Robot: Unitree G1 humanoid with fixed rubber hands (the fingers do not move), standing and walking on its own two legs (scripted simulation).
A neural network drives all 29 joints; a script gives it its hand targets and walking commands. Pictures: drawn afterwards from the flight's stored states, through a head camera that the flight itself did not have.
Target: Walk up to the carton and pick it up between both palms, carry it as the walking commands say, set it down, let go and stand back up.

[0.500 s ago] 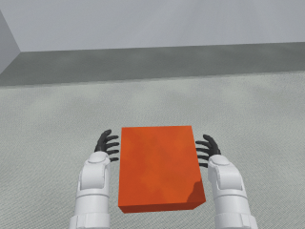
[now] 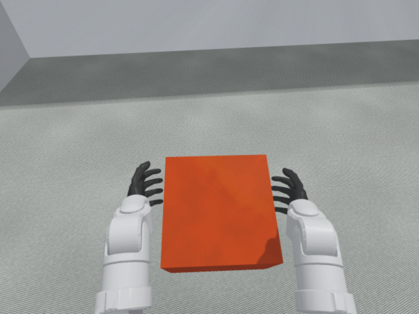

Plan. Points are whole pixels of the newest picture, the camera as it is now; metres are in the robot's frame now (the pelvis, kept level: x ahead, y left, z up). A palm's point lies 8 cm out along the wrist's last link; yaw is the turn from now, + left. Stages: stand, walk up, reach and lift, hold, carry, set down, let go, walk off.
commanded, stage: carry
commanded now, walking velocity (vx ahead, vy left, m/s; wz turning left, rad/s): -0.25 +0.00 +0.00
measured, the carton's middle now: (217, 215) +0.33 +0.00 -0.02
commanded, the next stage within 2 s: none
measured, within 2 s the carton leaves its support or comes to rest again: neither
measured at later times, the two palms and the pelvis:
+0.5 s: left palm (103, 274) +0.16 +0.16 +0.12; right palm (311, 266) +0.17 -0.13 +0.10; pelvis -0.11 -0.01 +0.00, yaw +3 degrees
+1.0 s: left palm out of the picture -0.02 +0.15 +0.11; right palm out of the picture +0.00 -0.14 +0.11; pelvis -0.28 -0.02 +0.00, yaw +5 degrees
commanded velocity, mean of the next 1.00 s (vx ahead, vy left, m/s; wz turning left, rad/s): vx -0.25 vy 0.00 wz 0.00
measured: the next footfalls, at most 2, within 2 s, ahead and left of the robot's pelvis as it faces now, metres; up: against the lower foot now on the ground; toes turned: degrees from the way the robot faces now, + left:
left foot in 0.24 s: +0.03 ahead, +0.13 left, +0.00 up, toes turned +6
right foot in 0.54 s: -0.11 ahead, -0.10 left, +0.00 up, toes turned -1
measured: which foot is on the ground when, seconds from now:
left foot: down 0.00-0.08, up 0.10-0.22, down 0.24-0.56, up 0.58-0.98, down 1.00-1.00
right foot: down 0.00-0.26, up 0.28-0.52, down 0.54-1.00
